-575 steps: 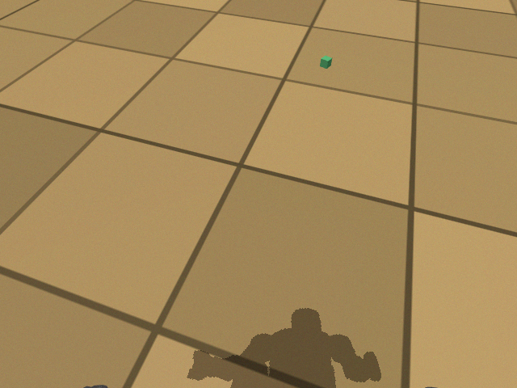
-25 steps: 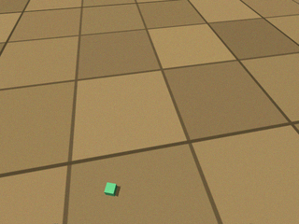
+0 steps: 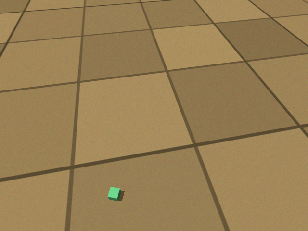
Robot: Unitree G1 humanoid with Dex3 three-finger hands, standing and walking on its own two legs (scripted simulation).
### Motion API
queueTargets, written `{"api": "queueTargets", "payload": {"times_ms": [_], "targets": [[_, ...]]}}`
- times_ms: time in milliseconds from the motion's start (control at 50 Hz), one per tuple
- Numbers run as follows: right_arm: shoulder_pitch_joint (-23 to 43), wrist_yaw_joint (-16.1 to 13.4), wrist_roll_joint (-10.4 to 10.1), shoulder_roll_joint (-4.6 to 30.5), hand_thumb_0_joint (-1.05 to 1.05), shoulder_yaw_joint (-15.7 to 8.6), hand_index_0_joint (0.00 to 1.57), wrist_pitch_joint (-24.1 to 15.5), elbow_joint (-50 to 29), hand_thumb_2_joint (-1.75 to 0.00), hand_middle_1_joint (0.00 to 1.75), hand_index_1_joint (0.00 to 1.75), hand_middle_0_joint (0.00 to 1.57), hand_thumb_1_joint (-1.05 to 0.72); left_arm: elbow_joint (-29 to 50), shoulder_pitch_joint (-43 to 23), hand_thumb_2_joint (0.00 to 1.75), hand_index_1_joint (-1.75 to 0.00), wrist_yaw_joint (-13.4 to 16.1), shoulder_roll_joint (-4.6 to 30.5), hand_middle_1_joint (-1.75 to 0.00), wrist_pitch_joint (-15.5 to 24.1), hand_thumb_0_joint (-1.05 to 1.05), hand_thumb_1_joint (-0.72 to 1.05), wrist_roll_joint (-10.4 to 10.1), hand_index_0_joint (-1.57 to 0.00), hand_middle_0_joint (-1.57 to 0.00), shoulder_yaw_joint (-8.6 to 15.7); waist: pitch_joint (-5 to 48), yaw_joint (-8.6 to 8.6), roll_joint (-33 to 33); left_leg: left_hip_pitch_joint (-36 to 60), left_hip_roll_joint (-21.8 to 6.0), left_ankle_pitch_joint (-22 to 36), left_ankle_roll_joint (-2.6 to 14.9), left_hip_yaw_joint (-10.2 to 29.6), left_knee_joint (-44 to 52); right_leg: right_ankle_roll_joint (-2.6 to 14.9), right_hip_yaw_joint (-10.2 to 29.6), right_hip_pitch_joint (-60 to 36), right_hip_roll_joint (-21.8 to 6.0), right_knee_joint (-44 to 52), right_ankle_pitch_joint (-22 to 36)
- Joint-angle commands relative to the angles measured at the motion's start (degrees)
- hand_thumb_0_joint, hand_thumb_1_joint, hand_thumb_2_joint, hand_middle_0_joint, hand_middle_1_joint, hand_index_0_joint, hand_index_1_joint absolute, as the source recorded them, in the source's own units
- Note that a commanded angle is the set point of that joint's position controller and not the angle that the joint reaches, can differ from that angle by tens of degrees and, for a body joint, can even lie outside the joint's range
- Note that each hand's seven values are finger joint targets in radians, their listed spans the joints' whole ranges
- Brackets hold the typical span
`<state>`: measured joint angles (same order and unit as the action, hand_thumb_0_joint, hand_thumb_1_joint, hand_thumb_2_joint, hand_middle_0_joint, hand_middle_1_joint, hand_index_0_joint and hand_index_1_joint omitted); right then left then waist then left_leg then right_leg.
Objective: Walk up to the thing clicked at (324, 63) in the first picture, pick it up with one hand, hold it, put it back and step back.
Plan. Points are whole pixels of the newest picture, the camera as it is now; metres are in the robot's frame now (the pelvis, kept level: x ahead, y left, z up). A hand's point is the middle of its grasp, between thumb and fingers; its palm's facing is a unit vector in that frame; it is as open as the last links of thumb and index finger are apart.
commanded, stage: stand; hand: left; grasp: from above
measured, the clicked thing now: (114, 194) +0.40 +0.26 -0.75
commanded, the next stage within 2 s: rise first in 0.34 s
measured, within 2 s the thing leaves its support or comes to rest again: neither
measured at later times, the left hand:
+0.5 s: hand out of the picture +0.08 +0.25 -0.16, palm faces +0.02 -0.94 -0.34, open 7.4 cm
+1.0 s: hand out of the picture +0.12 +0.27 -0.22, palm faces -0.09 -0.91 -0.41, open 12.7 cm
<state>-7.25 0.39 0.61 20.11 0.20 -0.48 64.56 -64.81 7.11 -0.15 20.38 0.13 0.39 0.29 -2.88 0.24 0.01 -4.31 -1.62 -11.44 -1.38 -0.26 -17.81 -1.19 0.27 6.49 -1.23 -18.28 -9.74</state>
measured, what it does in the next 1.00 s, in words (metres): lowers itself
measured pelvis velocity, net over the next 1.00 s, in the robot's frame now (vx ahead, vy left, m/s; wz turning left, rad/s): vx -0.01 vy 0.01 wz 0.01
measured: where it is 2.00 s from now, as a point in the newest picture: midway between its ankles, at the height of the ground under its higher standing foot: outside the picture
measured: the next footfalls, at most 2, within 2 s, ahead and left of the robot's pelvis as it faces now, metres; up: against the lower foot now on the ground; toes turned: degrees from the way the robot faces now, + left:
none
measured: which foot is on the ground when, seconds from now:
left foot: down 0.00-1.00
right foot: down 0.00-1.00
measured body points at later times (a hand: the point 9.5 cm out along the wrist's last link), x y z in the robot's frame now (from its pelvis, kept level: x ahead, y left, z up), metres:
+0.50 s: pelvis +0.00 +0.00 +0.00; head +0.02 +0.00 +0.45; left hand +0.08 +0.30 -0.13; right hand +0.08 -0.30 -0.13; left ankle -0.02 +0.13 -0.75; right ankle +0.00 -0.13 -0.75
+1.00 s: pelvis -0.01 +0.01 -0.07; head +0.06 +0.03 +0.37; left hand +0.13 +0.31 -0.19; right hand +0.13 -0.25 -0.17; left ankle -0.02 +0.13 -0.75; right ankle +0.00 -0.13 -0.75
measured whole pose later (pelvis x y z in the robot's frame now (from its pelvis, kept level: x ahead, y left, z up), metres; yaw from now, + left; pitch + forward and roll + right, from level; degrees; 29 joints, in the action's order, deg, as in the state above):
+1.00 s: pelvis -0.01 +0.01 -0.07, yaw +0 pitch +14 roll -1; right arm -13.5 -0.8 -0.9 13.8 -2.0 -5.7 35.5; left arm -38.3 9.0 -1.2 18.4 -9.7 11.2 8.6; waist 5.2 -1.4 0.3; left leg -42.9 -1.6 -28.4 -0.6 1.1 -57.5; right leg -2.0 0.1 43.6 -1.3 -55.0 -25.1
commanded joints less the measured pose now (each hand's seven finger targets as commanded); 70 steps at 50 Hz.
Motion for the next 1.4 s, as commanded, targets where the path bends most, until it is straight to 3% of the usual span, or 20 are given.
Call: {"api": "queueTargets", "payload": {"times_ms": [0, 420, 440, 460, 480, 500, 520, 560, 620, 660, 720, 800, 820, 840, 860, 980, 1040, 1240, 1280, 1380], "targets": [[1.6, -0.9, 0.0, 12.1, 0.00, -2.3, 0.20, -1.2, -3.3, -0.90, 0.30, 0.30, 0.20, -0.90, 3.3, -1.9, 0.90, -0.30, 0.6, 12.3, -0.30, 1.4, 0.00, 0.90, 0.0, -0.20, -0.20, 2.2, 3.0, -0.31, -1.2, -2.0, -5.7, 6.4, 1.98, 4.4, 3.6, 2.10, 4.5, -1.3, -6.4, 2.6, 7.0], [1.9, -0.8, -0.1, 12.2, 0.00, -2.4, 0.20, -1.1, -3.7, -0.92, 0.31, 0.31, 0.20, -0.93, 3.6, -1.9, 0.90, -0.31, 0.7, 12.1, -0.31, 1.5, 0.00, 0.86, 0.0, -0.21, -0.20, 2.1, 4.1, -0.15, -0.9, -1.0, -6.0, 9.5, 2.49, 4.2, 2.5, 2.37, 4.5, -2.1, -6.7, 2.1, 10.5], [1.5, -2.0, -3.8, 2.9, 0.00, -0.3, 0.20, -4.0, -19.7, -0.91, 0.30, 0.30, 0.20, -0.94, 23.7, -22.0, 0.87, -0.39, 1.7, 2.9, -0.39, 6.9, 0.00, 0.79, -2.8, -0.27, -0.28, 2.9, 0.7, -6.85, -0.7, -8.6, 1.7, 2.2, 1.78, -2.3, -2.4, 1.32, -1.1, 11.3, 1.2, -2.2, 4.5], [-1.5, -2.6, -4.0, 4.0, 0.00, -0.1, 0.20, -3.8, -16.0, -0.89, 0.30, 0.30, 0.20, -0.87, 18.3, -27.9, 0.84, -0.47, 1.8, 4.6, -0.46, 5.9, 0.00, 0.73, -2.6, -0.28, -0.31, 3.0, 2.7, -5.35, 0.7, -8.7, 2.0, 0.6, 2.07, -2.1, -3.6, 1.13, -1.6, 8.6, 0.9, -2.8, 1.9], [-3.6, -3.3, -4.2, 6.1, 0.00, -1.5, 0.20, -3.2, -16.4, -0.89, 0.30, 0.30, 0.20, -0.84, 9.4, -17.3, 0.82, -0.55, 1.9, 10.5, -0.54, 4.0, 0.00, 0.65, -1.2, -0.28, -0.30, 6.3, 1.2, -3.53, 2.0, -10.6, 1.8, 0.4, 1.97, -2.2, -4.6, 1.34, -2.0, 9.1, 1.2, -2.9, 0.5], [-4.4, -3.1, -3.5, 6.3, 0.00, -2.4, 0.20, -3.1, -17.2, -0.89, 0.30, 0.30, 0.20, -0.85, 5.4, -14.7, 0.79, -0.61, 1.0, 11.6, -0.61, 2.9, 0.00, 0.57, 0.0, -0.31, -0.31, 7.8, 3.3, -2.85, 2.6, -12.9, 2.5, 0.1, 2.13, -2.2, -7.2, 1.50, -2.0, 9.9, 1.1, -4.8, -0.6], [-4.6, -3.2, -3.3, 5.9, 0.00, -2.9, 0.20, -3.2, -18.6, -0.89, 0.30, 0.30, 0.20, -0.86, 6.6, -18.7, 0.79, -0.69, 0.2, 13.9, -0.69, 2.7, 0.00, 0.49, 1.1, -0.29, -0.29, 9.0, 5.8, -2.38, 2.3, -14.6, 2.5, 1.0, 2.23, -2.0, -9.8, 1.60, -1.9, 11.2, 1.1, -7.4, 0.4], [-7.0, -2.9, -1.7, 5.4, 0.00, -4.7, 0.20, -3.8, -20.4, -0.90, 0.30, 0.30, 0.20, -0.90, 4.1, -10.7, 0.76, -0.79, -1.1, 13.2, -0.82, 2.1, 0.00, 0.33, 4.3, -0.31, -0.28, 11.0, 13.2, -0.60, 0.4, -16.8, 2.9, 4.0, 1.79, -1.6, -13.9, 1.69, -1.5, 11.0, 0.6, -12.3, 4.2], [-6.3, -2.4, -1.9, 4.6, 0.00, -5.2, 0.20, -4.2, -25.6, -0.90, 0.30, 0.30, 0.20, -0.91, 10.0, -4.4, 0.77, -0.84, -1.5, 12.5, -0.86, -0.3, 0.00, 0.09, 6.1, -0.32, -0.30, 12.2, 17.0, 2.21, -3.8, -18.1, 3.6, 6.0, 1.03, -1.6, -15.5, 2.14, -1.5, 9.8, 0.8, -14.3, 4.3], [-5.8, -2.3, -2.3, 4.4, 0.00, -5.3, 0.20, -4.2, -28.0, -0.90, 0.30, 0.30, 0.20, -0.89, 13.2, -4.5, 0.76, -0.83, -1.3, 9.5, -0.85, -3.3, 0.00, -0.07, 7.0, -0.33, -0.32, 10.1, 15.9, 0.36, -2.3, -18.6, 3.0, 6.2, 1.06, -1.0, -15.5, 2.11, -1.9, 11.3, 1.3, -14.6, 4.2], [-4.3, -1.8, -2.5, 3.9, 0.00, -5.2, 0.20, -4.2, -31.4, -0.90, 0.30, 0.30, 0.20, -0.90, 18.4, -5.5, 0.78, -0.85, -1.0, 10.2, -0.85, -6.9, 0.00, -0.31, 8.2, -0.32, -0.32, 10.4, 15.1, 0.05, -0.5, -22.3, 2.5, 4.7, 1.24, -0.5, -19.0, 2.04, -2.4, 15.9, 1.7, -17.3, 1.9], [-6.2, -1.3, -2.1, 3.2, 0.00, -5.4, 0.20, -5.7, -33.1, -0.91, 0.30, 0.30, 0.20, -0.92, 21.5, -3.7, 0.81, -0.89, -0.5, 8.7, -0.88, -8.2, 0.00, -0.40, 9.4, -0.30, -0.31, 11.1, 15.6, -1.20, 0.1, -28.2, 2.1, 0.2, 1.47, -0.4, -25.3, 1.92, -2.5, 23.0, 1.7, -23.4, -2.5], [-6.1, -1.3, -2.1, 2.6, 0.00, -5.1, 0.20, -6.0, -34.1, -0.91, 0.30, 0.30, 0.20, -0.92, 22.3, -1.5, 0.81, -0.89, -0.4, 9.3, -0.88, -8.2, 0.00, -0.40, 10.0, -0.30, -0.31, 12.1, 16.2, -0.67, -1.1, -29.6, 2.0, -0.6, 1.43, -0.3, -26.6, 1.94, -2.5, 24.4, 1.6, -25.2, -3.2], [-6.2, -1.3, -1.8, 2.9, 0.00, -5.8, 0.20, -6.5, -34.8, -0.91, 0.30, 0.30, 0.20, -0.92, 30.2, -6.2, 0.83, -0.90, -0.6, 9.8, -0.89, -7.3, 0.00, -0.41, 10.2, -0.29, -0.30, 11.3, 18.1, -0.91, -3.2, -29.9, 2.0, -1.4, 1.29, -0.2, -27.9, 2.02, -2.2, 26.3, 1.5, -26.8, -4.0], [-6.0, -1.4, -1.9, 2.3, 0.00, -5.2, 0.20, -6.9, -35.1, -0.90, 0.30, 0.30, 0.20, -0.90, 28.4, -2.6, 0.84, -0.91, -0.4, 10.3, -0.90, -7.5, 0.00, -0.42, 10.8, -0.27, -0.28, 12.5, 19.4, -0.77, -3.5, -30.2, 1.7, -1.1, 1.22, 0.1, -28.8, 2.13, -2.2, 27.1, 1.6, -28.1, -3.9], [-6.0, -2.2, -1.4, 2.5, 0.00, -6.0, 0.20, -8.7, -37.5, -0.90, 0.30, 0.30, 0.20, -0.91, 41.4, 1.7, 0.88, -0.92, -0.3, 8.9, -0.90, -8.6, 0.00, -0.47, 11.6, -0.24, -0.26, 10.8, 21.9, -1.87, -5.2, -33.3, 0.8, -0.4, 0.92, 1.2, -33.2, 2.23, -2.3, 32.4, 1.6, -33.6, -4.1], [-5.7, -2.3, -1.3, 2.2, 0.00, -5.9, 0.20, -9.4, -38.4, -0.90, 0.30, 0.30, 0.20, -0.91, 43.5, 5.2, 0.89, -0.92, -0.1, 8.8, -0.89, -10.0, 0.00, -0.47, 12.3, -0.24, -0.26, 11.2, 21.2, -1.96, -4.4, -36.1, 0.8, -3.2, 1.09, 1.8, -34.9, 2.12, -2.4, 34.9, 1.6, -34.9, -6.3], [-5.5, -1.9, -0.9, 1.8, 0.00, -5.6, 0.20, -10.9, -40.1, -0.91, 0.30, 0.30, 0.20, -0.94, 48.3, 13.2, 0.83, -0.90, 0.6, 8.8, -0.89, -11.9, 0.00, -0.43, 14.4, -0.27, -0.28, 11.7, 25.9, -1.77, -4.6, -42.0, 1.0, 2.2, 1.17, 1.9, -43.8, 2.41, -2.6, 40.6, 1.6, -43.2, -2.9], [-4.6, -1.5, -1.0, 1.9, 0.00, -5.7, 0.20, -11.1, -41.1, -0.91, 0.30, 0.30, 0.20, -0.94, 52.6, 10.3, 0.83, -0.90, 0.6, 8.9, -0.89, -11.3, 0.00, -0.43, 14.8, -0.27, -0.28, 10.9, 26.9, -2.16, -4.9, -43.7, 1.0, 1.4, 1.20, 2.1, -45.4, 2.52, -2.5, 42.9, 1.6, -45.1, -3.6], [-2.5, -1.0, -1.0, 2.7, 0.00, -5.5, 0.20, -12.1, -40.8, -0.91, 0.30, 0.30, 0.20, -0.92, 47.4, 2.0, 0.83, -0.90, 0.4, 12.1, -0.89, -7.9, 0.00, -0.43, 19.0, -0.25, -0.26, 11.9, 25.6, -3.06, -4.6, -53.0, 1.5, -5.6, 1.50, 2.5, -52.2, 2.60, -2.2, 52.4, 1.3, -51.7, -8.8]]}}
